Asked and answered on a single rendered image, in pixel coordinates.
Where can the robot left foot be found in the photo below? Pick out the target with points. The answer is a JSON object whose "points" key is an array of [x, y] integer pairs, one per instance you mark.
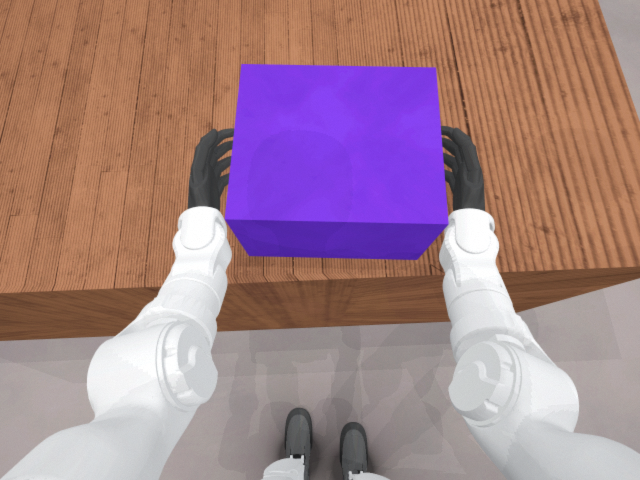
{"points": [[298, 437]]}

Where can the pedestal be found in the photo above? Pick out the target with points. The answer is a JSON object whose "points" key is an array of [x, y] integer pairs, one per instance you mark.
{"points": [[103, 102]]}

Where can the carton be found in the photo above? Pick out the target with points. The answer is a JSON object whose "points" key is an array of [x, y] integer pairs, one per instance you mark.
{"points": [[337, 162]]}

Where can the robot left forearm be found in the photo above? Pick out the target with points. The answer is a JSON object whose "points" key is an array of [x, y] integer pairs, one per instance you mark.
{"points": [[195, 288]]}

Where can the right robot upper arm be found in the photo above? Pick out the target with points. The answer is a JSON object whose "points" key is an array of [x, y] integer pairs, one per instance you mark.
{"points": [[522, 411]]}

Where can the right robot hand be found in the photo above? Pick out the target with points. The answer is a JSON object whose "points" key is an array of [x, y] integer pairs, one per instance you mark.
{"points": [[466, 179]]}

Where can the robot right forearm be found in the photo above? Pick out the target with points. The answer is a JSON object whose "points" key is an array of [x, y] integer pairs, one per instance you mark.
{"points": [[478, 304]]}

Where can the left robot shin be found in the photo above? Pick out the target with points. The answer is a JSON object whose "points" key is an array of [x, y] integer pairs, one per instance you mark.
{"points": [[288, 467]]}

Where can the left robot upper arm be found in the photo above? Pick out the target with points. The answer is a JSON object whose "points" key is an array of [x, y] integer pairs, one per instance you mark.
{"points": [[145, 388]]}

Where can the left robot hand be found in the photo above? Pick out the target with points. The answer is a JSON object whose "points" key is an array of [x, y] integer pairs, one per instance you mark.
{"points": [[205, 183]]}

